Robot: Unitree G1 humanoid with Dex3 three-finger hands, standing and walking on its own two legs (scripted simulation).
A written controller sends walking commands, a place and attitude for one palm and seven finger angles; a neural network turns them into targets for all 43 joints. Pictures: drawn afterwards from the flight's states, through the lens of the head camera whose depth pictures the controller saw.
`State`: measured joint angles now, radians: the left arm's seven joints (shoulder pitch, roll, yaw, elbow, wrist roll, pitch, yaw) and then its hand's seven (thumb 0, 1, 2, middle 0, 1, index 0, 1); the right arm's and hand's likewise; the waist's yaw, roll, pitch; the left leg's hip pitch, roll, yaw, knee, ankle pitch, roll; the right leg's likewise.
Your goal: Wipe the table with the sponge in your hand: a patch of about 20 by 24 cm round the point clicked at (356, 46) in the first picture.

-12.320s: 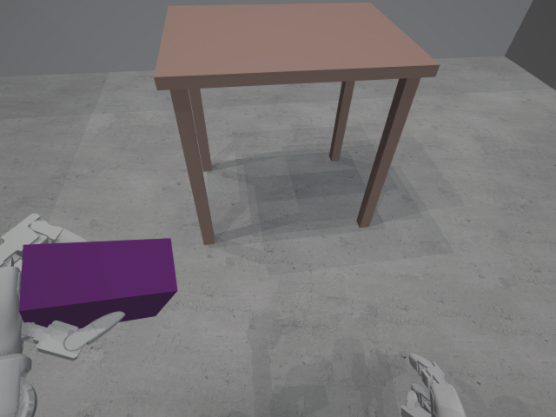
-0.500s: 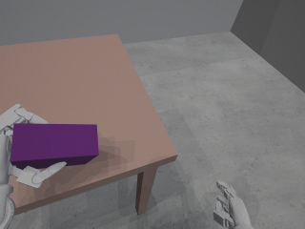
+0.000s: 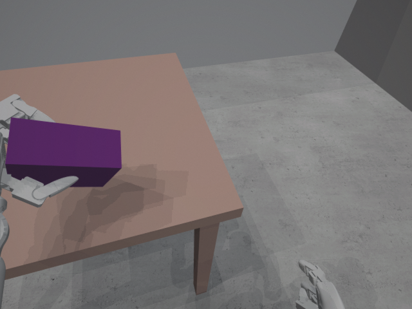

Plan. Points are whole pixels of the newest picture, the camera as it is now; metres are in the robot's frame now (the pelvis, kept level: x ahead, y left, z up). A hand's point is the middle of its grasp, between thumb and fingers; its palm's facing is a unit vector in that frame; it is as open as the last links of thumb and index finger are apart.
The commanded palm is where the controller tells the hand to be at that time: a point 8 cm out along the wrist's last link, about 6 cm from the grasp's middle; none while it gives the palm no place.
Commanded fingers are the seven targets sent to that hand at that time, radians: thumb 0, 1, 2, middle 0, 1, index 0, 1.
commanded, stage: turn the palm down, sponge in hand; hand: left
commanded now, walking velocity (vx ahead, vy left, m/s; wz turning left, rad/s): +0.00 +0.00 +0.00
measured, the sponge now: (82, 159) +0.28 +0.24 +0.17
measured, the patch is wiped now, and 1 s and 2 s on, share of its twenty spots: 0.00 0.00 0.00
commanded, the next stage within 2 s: none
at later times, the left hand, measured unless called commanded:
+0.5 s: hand (57, 197) +0.21 +0.24 +0.17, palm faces +0.31 -0.58 -0.75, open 10.1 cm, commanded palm +0.16 +0.27 +0.22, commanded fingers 0.00 0.10 1.30 -1.20 -1.60 -1.20 -1.60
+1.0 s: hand (40, 173) +0.22 +0.25 +0.21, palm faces +0.31 -0.34 -0.89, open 10.1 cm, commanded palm +0.18 +0.27 +0.26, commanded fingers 0.00 0.10 1.30 -1.20 -1.60 -1.20 -1.60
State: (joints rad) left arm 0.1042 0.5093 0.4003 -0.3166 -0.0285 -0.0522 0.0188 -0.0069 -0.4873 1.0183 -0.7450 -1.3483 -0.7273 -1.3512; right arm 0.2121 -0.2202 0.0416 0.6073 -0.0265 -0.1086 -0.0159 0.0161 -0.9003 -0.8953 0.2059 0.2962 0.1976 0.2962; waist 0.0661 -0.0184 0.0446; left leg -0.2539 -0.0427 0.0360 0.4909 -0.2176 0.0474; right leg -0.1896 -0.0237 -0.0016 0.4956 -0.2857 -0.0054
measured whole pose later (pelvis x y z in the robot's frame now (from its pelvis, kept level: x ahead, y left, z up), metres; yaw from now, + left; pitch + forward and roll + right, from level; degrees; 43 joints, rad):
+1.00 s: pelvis +0.00 -0.02 +0.00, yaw +1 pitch -1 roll +0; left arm 0.27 0.68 0.27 -0.58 0.36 0.28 -0.01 0.00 -0.49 1.02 -0.74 -1.34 -0.73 -1.35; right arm 0.08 -0.26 0.02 0.60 0.04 0.04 -0.08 0.02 -0.90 -0.90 0.20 0.30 0.20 0.30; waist 0.12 0.09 0.00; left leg -0.25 -0.02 0.02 0.49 -0.22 0.03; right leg -0.18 0.00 -0.02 0.48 -0.28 0.00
